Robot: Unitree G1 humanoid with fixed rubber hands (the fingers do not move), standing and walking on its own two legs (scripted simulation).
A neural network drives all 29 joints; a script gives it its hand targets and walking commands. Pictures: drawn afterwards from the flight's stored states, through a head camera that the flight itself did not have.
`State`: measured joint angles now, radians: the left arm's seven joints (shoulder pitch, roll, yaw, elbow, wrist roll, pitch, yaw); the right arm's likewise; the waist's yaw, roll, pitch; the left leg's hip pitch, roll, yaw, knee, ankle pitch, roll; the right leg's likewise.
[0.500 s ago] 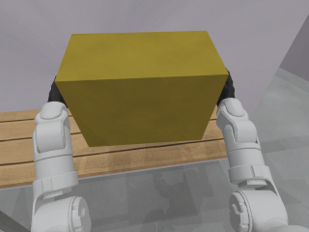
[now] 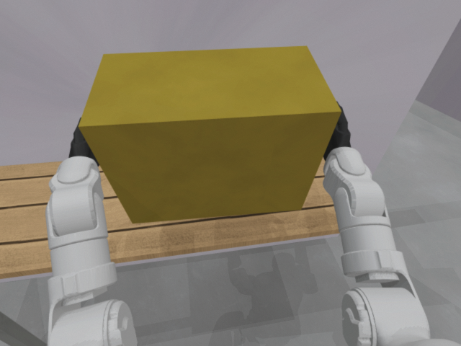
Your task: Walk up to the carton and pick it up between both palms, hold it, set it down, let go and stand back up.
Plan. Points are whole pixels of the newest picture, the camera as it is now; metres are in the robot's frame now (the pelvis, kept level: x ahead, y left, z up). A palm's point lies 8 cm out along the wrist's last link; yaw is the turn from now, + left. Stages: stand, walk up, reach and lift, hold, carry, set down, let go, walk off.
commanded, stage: hold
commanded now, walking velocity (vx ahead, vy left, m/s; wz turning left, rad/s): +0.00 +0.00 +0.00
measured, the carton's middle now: (213, 140) +0.39 +0.00 +0.18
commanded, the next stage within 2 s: none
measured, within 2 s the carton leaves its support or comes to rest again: neither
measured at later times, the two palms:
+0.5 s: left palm (88, 155) +0.36 +0.20 +0.18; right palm (335, 140) +0.35 -0.20 +0.20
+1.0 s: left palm (93, 159) +0.35 +0.19 +0.18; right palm (340, 146) +0.34 -0.20 +0.19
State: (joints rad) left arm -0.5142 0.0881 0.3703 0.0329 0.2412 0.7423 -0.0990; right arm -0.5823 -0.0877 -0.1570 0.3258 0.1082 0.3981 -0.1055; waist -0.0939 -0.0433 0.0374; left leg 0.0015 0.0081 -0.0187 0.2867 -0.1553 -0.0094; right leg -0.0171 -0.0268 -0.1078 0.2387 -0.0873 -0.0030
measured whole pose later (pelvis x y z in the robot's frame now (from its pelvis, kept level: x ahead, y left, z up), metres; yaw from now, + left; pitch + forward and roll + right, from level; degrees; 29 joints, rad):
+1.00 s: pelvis +0.00 +0.00 +0.00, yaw -1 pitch -8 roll -1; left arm -0.49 0.08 0.37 0.01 0.24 0.74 -0.10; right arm -0.56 -0.12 -0.12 0.30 0.15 0.40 -0.12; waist -0.10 -0.04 0.05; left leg 0.02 0.02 -0.01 0.30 -0.17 -0.01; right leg 0.01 -0.02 -0.10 0.23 -0.09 0.00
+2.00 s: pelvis +0.00 +0.00 +0.00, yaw +0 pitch -8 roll +0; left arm -0.52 0.08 0.37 0.05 0.25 0.74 -0.10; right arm -0.59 -0.11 -0.15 0.34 0.12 0.39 -0.10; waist -0.10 -0.04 0.04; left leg 0.01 0.02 -0.02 0.29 -0.16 -0.01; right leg -0.01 -0.02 -0.10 0.24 -0.09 -0.01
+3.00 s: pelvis +0.00 -0.01 +0.00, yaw +0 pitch -8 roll +0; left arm -0.54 0.10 0.37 0.08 0.25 0.73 -0.11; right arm -0.60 -0.09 -0.15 0.35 0.12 0.39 -0.12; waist -0.10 -0.05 0.03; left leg 0.01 0.02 -0.02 0.28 -0.16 -0.01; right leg -0.02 -0.02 -0.11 0.24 -0.09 -0.01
